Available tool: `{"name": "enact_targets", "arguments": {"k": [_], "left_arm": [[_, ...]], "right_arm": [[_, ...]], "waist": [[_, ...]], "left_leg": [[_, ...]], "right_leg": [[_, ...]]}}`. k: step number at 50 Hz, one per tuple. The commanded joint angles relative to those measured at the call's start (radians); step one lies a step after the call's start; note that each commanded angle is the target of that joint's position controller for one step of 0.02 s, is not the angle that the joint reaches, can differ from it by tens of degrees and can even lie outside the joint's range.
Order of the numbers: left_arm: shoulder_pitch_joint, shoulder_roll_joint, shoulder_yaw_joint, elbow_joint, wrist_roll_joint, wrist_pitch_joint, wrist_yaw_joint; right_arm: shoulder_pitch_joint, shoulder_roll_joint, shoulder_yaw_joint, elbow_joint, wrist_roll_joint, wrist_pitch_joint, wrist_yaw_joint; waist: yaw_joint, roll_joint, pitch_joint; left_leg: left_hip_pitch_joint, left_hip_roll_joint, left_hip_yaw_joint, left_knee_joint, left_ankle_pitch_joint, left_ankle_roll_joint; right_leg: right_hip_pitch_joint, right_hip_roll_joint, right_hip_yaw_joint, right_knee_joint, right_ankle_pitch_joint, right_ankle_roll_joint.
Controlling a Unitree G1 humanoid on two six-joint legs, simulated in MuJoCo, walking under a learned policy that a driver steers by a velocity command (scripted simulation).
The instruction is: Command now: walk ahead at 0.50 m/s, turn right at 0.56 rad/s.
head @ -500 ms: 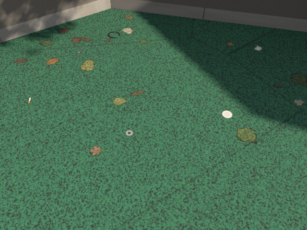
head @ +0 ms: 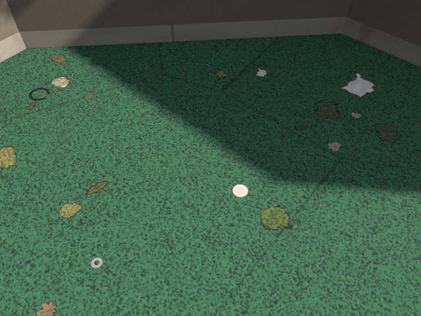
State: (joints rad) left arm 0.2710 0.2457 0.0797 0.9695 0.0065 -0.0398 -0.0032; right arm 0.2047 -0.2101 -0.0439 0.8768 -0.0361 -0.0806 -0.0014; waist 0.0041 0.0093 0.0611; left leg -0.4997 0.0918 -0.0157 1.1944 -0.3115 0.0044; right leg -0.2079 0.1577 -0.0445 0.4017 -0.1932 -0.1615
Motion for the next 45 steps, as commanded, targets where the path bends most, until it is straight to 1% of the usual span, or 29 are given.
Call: {"name": "enact_targets", "arguments": {"k": [1, 3, 6, 9, 12, 13, 14, 15, 16, 17, 18, 19, 20, 21, 22, 23, 24, 25, 27, 29, 31, 34, 36, 38, 40, 42, 43, 44, 45], "left_arm": [[0.038, 0.122, 0.019, -0.050, -0.010, -0.036, 0.007], [0.086, 0.134, 0.021, -0.049, -0.010, -0.034, 0.006], [0.157, 0.132, 0.020, -0.050, -0.007, -0.026, 0.004], [0.207, 0.126, 0.015, -0.046, -0.003, -0.025, 0.010], [0.240, 0.121, 0.007, -0.038, 0.008, -0.029, 0.019], [0.234, 0.129, 0.007, -0.038, 0.010, -0.032, 0.022], [0.210, 0.142, 0.008, -0.043, 0.012, -0.035, 0.025], [0.181, 0.158, 0.010, -0.049, 0.013, -0.040, 0.027], [0.165, 0.172, 0.012, -0.050, 0.017, -0.044, 0.025], [0.146, 0.178, 0.013, -0.051, 0.017, -0.046, 0.019], [0.158, 0.135, 0.000, -0.073, 0.012, -0.050, 0.013], [0.323, 0.040, -0.015, -0.071, -0.032, -0.046, 0.007], [0.297, 0.121, -0.005, -0.055, 0.004, -0.042, 0.012], [0.200, 0.123, -0.003, -0.073, 0.013, -0.039, 0.009], [0.128, 0.108, -0.010, -0.091, 0.017, -0.040, 0.003], [0.101, 0.096, -0.010, -0.100, 0.020, -0.035, -0.004], [0.107, 0.087, -0.013, -0.104, 0.030, -0.024, -0.011], [0.118, 0.073, -0.017, -0.098, 0.033, -0.015, -0.017], [0.106, 0.059, -0.021, -0.102, 0.037, -0.004, -0.024], [0.027, 0.053, -0.027, -0.127, 0.038, 0.000, -0.030], [-0.071, 0.048, -0.033, -0.159, 0.036, 0.000, -0.034], [-0.199, 0.025, -0.047, -0.201, 0.032, -0.005, -0.036], [-0.254, 0.019, -0.054, -0.218, 0.026, -0.009, -0.035], [-0.294, 0.026, -0.055, -0.232, 0.022, -0.014, -0.031], [-0.311, 0.039, -0.053, -0.245, 0.018, -0.022, -0.025], [-0.255, 0.062, -0.044, -0.237, 0.017, -0.034, -0.017], [-0.166, 0.078, -0.035, -0.211, 0.020, -0.043, -0.010], [-0.030, 0.117, -0.019, -0.170, 0.034, -0.057, 0.002], [0.140, 0.201, 0.001, -0.159, 0.060, -0.066, 0.019]], "right_arm": [[0.065, -0.075, -0.016, -0.050, -0.015, 0.033, 0.009], [-0.030, -0.081, -0.015, -0.091, -0.012, 0.040, 0.013], [-0.158, -0.088, -0.011, -0.144, -0.007, 0.043, 0.018], [-0.242, -0.081, 0.001, -0.175, -0.002, 0.038, 0.025], [-0.312, -0.080, 0.011, -0.206, 0.004, 0.026, 0.031], [-0.308, -0.089, 0.010, -0.212, 0.006, 0.021, 0.031], [-0.271, -0.103, 0.006, -0.206, 0.007, 0.017, 0.029], [-0.201, -0.124, -0.002, -0.187, 0.008, 0.012, 0.024], [-0.097, -0.150, -0.014, -0.154, 0.011, 0.007, 0.015], [0.055, -0.168, -0.025, -0.108, 0.012, -0.002, 0.003], [0.206, -0.223, -0.039, -0.085, -0.009, -0.010, -0.012], [0.261, -0.329, -0.068, -0.073, -0.028, -0.004, -0.008], [0.195, -0.251, -0.057, -0.072, 0.006, 0.012, 0.007], [0.085, -0.179, -0.040, -0.093, 0.015, 0.013, 0.010], [0.042, -0.130, -0.027, -0.092, 0.011, 0.007, 0.014], [0.044, -0.114, -0.021, -0.078, 0.009, 0.000, 0.011], [0.055, -0.101, -0.015, -0.058, 0.013, -0.005, 0.009], [0.076, -0.101, -0.013, -0.042, 0.016, -0.014, 0.010], [0.121, -0.112, -0.016, -0.016, 0.025, -0.028, 0.014], [0.152, -0.127, -0.020, 0.000, 0.028, -0.030, 0.014], [0.188, -0.124, -0.019, 0.015, 0.029, -0.026, 0.014], [0.242, -0.121, -0.016, 0.038, 0.034, -0.023, 0.013], [0.275, -0.135, -0.019, 0.049, 0.032, -0.020, 0.010], [0.297, -0.145, -0.021, 0.056, 0.028, -0.015, 0.006], [0.295, -0.156, -0.024, 0.057, 0.023, -0.009, 0.002], [0.267, -0.173, -0.031, 0.050, 0.019, -0.005, -0.002], [0.246, -0.181, -0.034, 0.046, 0.023, -0.003, -0.002], [0.241, -0.163, -0.031, 0.041, 0.030, -0.004, 0.001], [0.223, -0.113, -0.018, -0.005, 0.039, -0.008, 0.003]], "waist": [[-0.038, 0.004, -0.034], [-0.008, -0.028, -0.021], [0.043, -0.060, -0.019], [0.080, -0.077, -0.019], [0.103, -0.085, -0.005], [0.093, -0.090, -0.002], [0.065, -0.093, -0.006], [0.028, -0.100, -0.027], [-0.017, -0.101, -0.076], [-0.092, -0.069, -0.150], [-0.141, 0.002, -0.265], [-0.077, 0.262, -0.391], [-0.055, 0.153, -0.331], [-0.027, 0.059, -0.153], [-0.024, -0.006, -0.085], [-0.009, 0.015, -0.052], [0.011, 0.049, -0.046], [0.019, 0.069, -0.055], [0.026, 0.074, -0.058], [0.017, 0.070, -0.031], [-0.003, 0.065, -0.004], [-0.034, 0.060, 0.014], [-0.050, 0.063, 0.012], [-0.061, 0.065, 0.007], [-0.056, 0.074, 0.001], [-0.020, 0.082, -0.019], [0.025, 0.068, -0.055], [0.077, 0.016, -0.139], [0.139, -0.097, -0.286]], "left_leg": [[-0.092, 0.021, 0.013, -0.089, 0.052, -0.043], [-0.139, 0.019, 0.031, -0.178, 0.131, -0.058], [-0.196, 0.000, 0.034, -0.312, 0.228, -0.060], [-0.205, -0.022, 0.045, -0.445, 0.297, -0.041], [-0.167, -0.049, 0.061, -0.563, 0.316, -0.006], [-0.133, -0.055, 0.056, -0.599, 0.305, 0.012], [-0.066, -0.066, 0.052, -0.636, 0.278, 0.033], [0.034, -0.090, 0.055, -0.661, 0.237, 0.053], [0.152, -0.122, 0.062, -0.676, 0.193, 0.072], [0.329, -0.122, 0.065, -0.741, 0.228, 0.095], [0.567, 0.048, -0.110, -0.736, 0.141, 0.136], [0.817, 0.325, -0.603, -0.810, 0.103, 0.296], [0.730, 0.315, -0.750, -0.914, -0.024, 0.299], [0.569, 0.277, -0.576, -0.934, -0.062, 0.277], [0.465, 0.226, -0.450, -0.957, 0.020, 0.250], [0.408, 0.180, -0.354, -0.975, 0.117, 0.222], [0.362, 0.142, -0.282, -0.994, 0.183, 0.200], [0.349, 0.128, -0.244, -1.003, 0.246, 0.195], [0.353, 0.117, -0.194, -1.022, 0.325, 0.205], [0.360, 0.112, -0.160, -1.061, 0.313, 0.212], [0.376, 0.096, -0.128, -1.087, 0.320, 0.208], [0.382, 0.068, -0.095, -1.078, 0.390, 0.194], [0.405, 0.069, -0.097, -1.051, 0.447, 0.192], [0.439, 0.078, -0.113, -1.009, 0.502, 0.194], [0.467, 0.097, -0.145, -0.964, 0.546, 0.190], [0.474, 0.108, -0.176, -0.895, 0.590, 0.173], [0.458, 0.088, -0.168, -0.801, 0.641, 0.158], [0.391, 0.031, -0.126, -0.624, 0.605, 0.138], [0.224, -0.037, -0.072, -0.344, 0.322, 0.115]], "right_leg": [[0.046, -0.272, 0.282, -0.183, 0.447, -0.133], [0.054, -0.251, 0.277, -0.187, 0.466, -0.106], [0.123, -0.240, 0.298, -0.171, 0.478, -0.067], [0.208, -0.245, 0.294, -0.160, 0.501, -0.049], [0.274, -0.277, 0.304, -0.151, 0.543, -0.047], [0.287, -0.293, 0.310, -0.142, 0.570, -0.041], [0.286, -0.304, 0.305, -0.122, 0.621, -0.026], [0.280, -0.306, 0.294, -0.073, 0.736, -0.008], [0.283, -0.296, 0.282, 0.031, 0.854, 0.006], [0.248, -0.254, 0.243, 0.207, 0.841, 0.022], [0.090, -0.206, 0.216, 0.459, 0.561, 0.032], [-0.228, -0.017, 0.124, 0.829, -0.169, 0.081], [-0.338, -0.049, 0.173, 0.926, -0.289, 0.068], [-0.374, -0.103, 0.173, 0.919, -0.200, 0.070], [-0.366, -0.138, 0.164, 0.865, -0.145, 0.072], [-0.348, -0.163, 0.154, 0.815, -0.127, 0.074], [-0.311, -0.180, 0.144, 0.774, -0.116, 0.083], [-0.288, -0.184, 0.131, 0.752, -0.109, 0.090], [-0.311, -0.197, 0.102, 0.716, -0.090, 0.104], [-0.381, -0.227, 0.074, 0.657, -0.031, 0.121], [-0.438, -0.249, 0.049, 0.565, 0.038, 0.138], [-0.419, -0.244, 0.014, 0.382, 0.129, 0.158], [-0.388, -0.223, 0.002, 0.290, 0.157, 0.166], [-0.361, -0.203, -0.001, 0.230, 0.156, 0.167], [-0.322, -0.189, 0.008, 0.186, 0.117, 0.157], [-0.218, -0.170, 0.018, 0.128, 0.050, 0.138], [-0.095, -0.149, 0.011, 0.065, 0.041, 0.123], [0.108, -0.181, 0.042, 0.019, 0.061, 0.096], [0.346, -0.423, 0.282, -0.003, -0.061, 0.045]]}}
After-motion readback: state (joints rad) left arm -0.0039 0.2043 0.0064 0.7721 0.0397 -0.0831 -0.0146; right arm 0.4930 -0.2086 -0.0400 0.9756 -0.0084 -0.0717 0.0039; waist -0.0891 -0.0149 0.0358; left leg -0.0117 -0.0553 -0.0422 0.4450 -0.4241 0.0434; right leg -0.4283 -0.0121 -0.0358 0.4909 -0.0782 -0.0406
